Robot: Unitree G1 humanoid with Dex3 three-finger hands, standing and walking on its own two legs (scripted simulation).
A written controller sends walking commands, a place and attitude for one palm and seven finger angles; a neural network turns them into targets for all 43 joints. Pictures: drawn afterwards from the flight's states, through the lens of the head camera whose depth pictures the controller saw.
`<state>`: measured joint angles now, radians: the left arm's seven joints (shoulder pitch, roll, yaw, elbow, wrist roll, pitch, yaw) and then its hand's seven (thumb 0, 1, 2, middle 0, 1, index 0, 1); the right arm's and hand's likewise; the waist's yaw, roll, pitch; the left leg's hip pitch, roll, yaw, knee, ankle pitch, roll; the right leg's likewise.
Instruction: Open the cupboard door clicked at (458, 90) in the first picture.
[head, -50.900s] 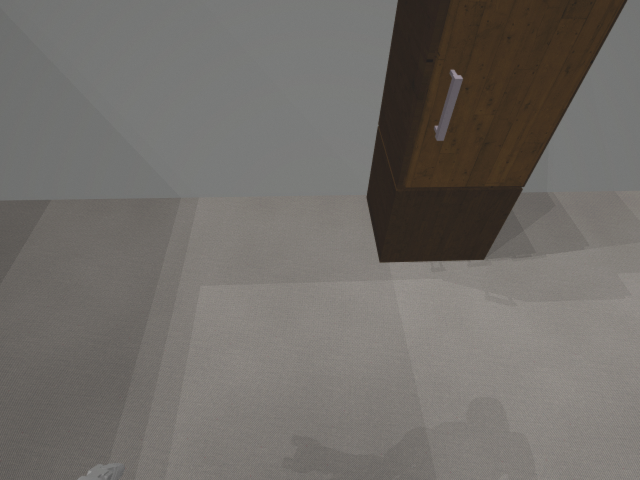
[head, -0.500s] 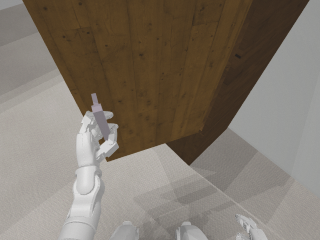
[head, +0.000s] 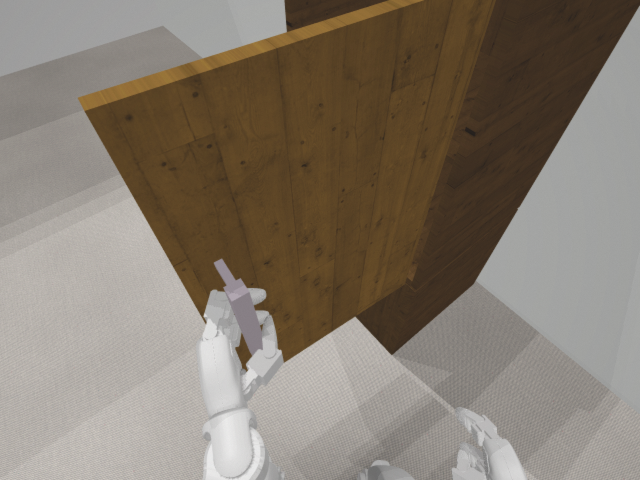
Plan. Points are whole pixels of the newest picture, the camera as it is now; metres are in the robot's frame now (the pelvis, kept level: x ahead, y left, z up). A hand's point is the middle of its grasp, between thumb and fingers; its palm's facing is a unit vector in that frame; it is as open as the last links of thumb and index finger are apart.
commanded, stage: pull the door open along its arc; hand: left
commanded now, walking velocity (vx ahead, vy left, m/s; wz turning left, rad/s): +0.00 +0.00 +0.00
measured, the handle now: (242, 314) +0.31 +0.11 +0.04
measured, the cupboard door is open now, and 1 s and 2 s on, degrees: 85 86 90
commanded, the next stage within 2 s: open thumb and fingers to let go in 0.02 s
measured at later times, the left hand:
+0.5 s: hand (272, 357) +0.26 +0.07 +0.03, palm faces +0.32 -0.95 -0.03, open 9.5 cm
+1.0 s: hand (273, 358) +0.26 +0.07 +0.03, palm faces +0.26 -0.96 -0.03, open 14.8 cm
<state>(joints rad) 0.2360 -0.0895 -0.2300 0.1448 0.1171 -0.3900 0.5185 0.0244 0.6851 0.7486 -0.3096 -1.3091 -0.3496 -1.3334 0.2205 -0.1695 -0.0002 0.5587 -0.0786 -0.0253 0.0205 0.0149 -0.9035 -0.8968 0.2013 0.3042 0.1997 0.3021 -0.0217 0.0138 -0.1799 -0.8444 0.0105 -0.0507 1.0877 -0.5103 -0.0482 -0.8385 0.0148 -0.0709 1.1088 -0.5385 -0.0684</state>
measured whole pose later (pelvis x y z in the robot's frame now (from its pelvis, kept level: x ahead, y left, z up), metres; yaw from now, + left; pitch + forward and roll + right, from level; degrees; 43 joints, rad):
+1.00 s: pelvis -0.01 +0.01 -0.01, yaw +0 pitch +15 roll +0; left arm 0.18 -0.07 -0.31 0.14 0.12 -0.31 0.55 -0.01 -0.50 0.30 -0.33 -0.65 -0.33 -0.71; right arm 0.18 -0.17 0.02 0.56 -0.07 -0.08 0.02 0.02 -0.90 -0.90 0.20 0.30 0.20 0.30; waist -0.01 0.03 -0.18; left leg -0.90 0.00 -0.06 1.15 -0.52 -0.04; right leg -0.87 0.00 -0.08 1.15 -0.54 -0.06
